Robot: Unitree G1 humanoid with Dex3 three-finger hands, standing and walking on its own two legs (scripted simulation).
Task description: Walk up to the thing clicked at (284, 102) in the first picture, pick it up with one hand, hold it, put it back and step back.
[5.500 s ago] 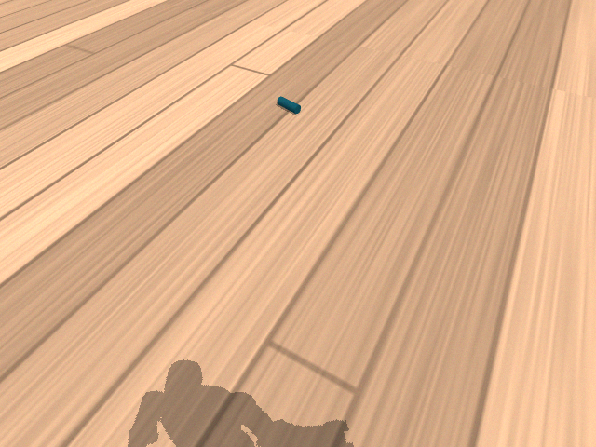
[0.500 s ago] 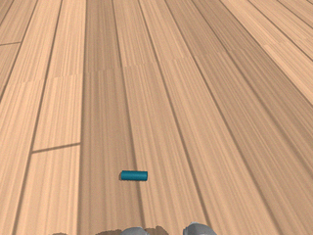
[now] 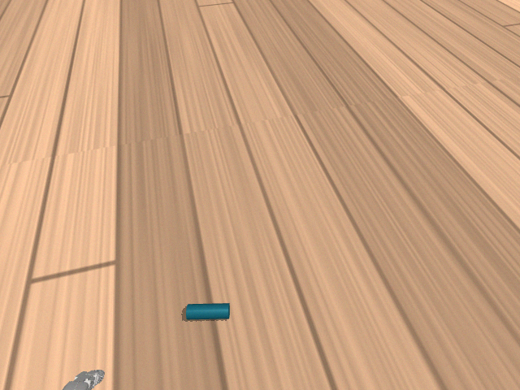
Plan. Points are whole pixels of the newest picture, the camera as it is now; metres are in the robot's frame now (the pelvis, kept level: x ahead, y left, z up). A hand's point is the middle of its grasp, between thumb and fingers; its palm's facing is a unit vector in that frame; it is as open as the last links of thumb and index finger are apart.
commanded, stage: walk up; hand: left
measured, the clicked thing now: (208, 311) +0.49 +0.21 -0.74
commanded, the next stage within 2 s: stand in 1.22 s
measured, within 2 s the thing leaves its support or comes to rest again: neither
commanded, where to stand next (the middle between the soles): +0.09 -0.04 m, yaw +0 degrees
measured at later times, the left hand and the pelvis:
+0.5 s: hand out of the picture +0.09 +0.23 -0.14, palm faces -0.01 -0.93 -0.36, open 7.4 cm; pelvis +0.01 -0.02 +0.01, yaw +0 degrees
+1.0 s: hand out of the picture +0.12 +0.24 -0.14, palm faces -0.04 -0.93 -0.36, open 7.4 cm; pelvis +0.02 -0.01 +0.01, yaw -1 degrees
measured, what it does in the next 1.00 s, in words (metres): stands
